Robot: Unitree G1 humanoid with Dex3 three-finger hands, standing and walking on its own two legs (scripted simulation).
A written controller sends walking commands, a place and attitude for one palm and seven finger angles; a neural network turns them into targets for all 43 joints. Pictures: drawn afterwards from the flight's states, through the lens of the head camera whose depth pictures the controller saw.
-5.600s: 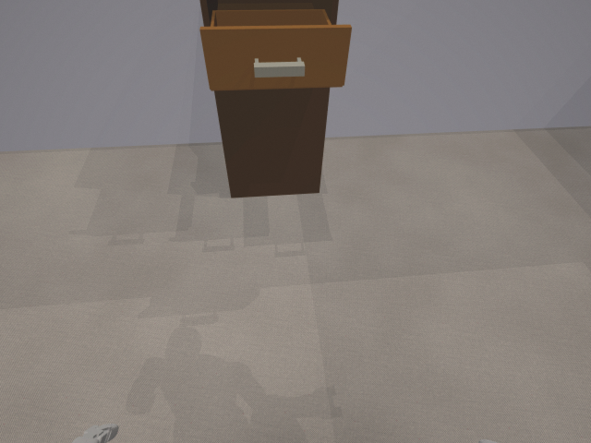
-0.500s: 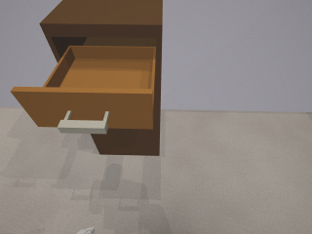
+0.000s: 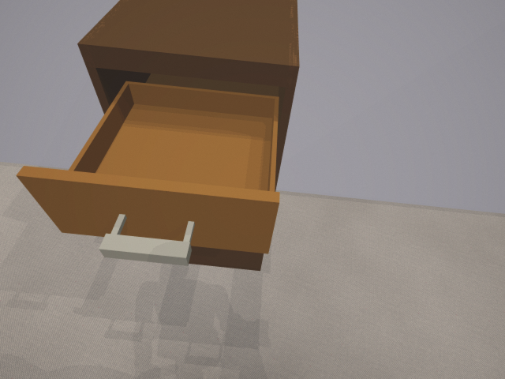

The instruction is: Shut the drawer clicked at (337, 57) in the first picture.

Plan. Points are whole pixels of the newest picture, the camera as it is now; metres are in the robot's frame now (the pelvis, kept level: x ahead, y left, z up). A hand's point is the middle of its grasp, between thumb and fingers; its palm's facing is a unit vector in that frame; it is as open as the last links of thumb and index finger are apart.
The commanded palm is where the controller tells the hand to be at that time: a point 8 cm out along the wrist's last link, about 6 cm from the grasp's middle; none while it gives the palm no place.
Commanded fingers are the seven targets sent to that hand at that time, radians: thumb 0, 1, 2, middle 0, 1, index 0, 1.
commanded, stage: come to a stop and stand still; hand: left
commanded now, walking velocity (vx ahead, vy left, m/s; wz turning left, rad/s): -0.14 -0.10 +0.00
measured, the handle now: (151, 236) +0.30 +0.21 +0.04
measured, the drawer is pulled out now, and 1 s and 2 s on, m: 0.30 0.30 0.30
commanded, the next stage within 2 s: look again from close up in 1.40 s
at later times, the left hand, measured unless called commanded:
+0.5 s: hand out of the picture -0.02 +0.10 -0.17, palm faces +0.06 -0.97 -0.23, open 7.3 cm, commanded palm none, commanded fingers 0.00 0.90 0.90 -0.20 -0.30 -0.20 -0.30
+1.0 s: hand out of the picture -0.13 +0.07 -0.17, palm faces +0.10 -0.98 -0.15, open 7.4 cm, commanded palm none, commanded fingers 0.00 0.90 0.90 -0.20 -0.30 -0.20 -0.30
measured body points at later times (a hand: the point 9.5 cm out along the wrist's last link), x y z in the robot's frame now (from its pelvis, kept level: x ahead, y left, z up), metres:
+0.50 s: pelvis -0.07 -0.08 +0.00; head -0.06 -0.10 +0.45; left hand -0.03 +0.15 -0.15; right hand -0.06 -0.32 -0.16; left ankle -0.09 +0.06 -0.73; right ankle -0.05 -0.16 -0.74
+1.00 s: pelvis -0.10 -0.08 +0.01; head -0.09 -0.08 +0.46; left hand -0.13 +0.12 -0.16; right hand -0.14 -0.28 -0.16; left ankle -0.10 +0.05 -0.74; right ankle -0.05 -0.16 -0.74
